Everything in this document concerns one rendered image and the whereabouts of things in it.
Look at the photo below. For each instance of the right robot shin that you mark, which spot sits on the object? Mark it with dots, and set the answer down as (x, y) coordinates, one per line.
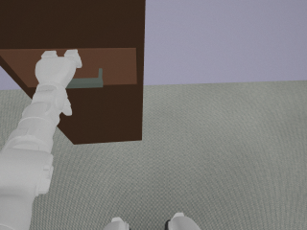
(179, 214)

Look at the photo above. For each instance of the left robot hand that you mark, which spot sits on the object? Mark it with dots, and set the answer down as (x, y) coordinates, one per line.
(60, 70)

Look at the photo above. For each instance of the left robot upper arm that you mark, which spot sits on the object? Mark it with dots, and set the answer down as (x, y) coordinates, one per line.
(24, 174)

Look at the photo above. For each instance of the robot left forearm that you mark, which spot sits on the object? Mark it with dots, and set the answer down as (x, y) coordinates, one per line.
(39, 119)

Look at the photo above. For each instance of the robot left thigh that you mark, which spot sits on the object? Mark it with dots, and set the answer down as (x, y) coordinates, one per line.
(117, 225)

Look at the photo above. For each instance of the drawer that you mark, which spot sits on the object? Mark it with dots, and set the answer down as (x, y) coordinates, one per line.
(118, 64)

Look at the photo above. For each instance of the handle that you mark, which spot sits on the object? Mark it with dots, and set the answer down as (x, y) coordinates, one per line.
(87, 82)

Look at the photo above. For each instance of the cabinet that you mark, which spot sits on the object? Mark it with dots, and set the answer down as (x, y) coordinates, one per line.
(108, 114)

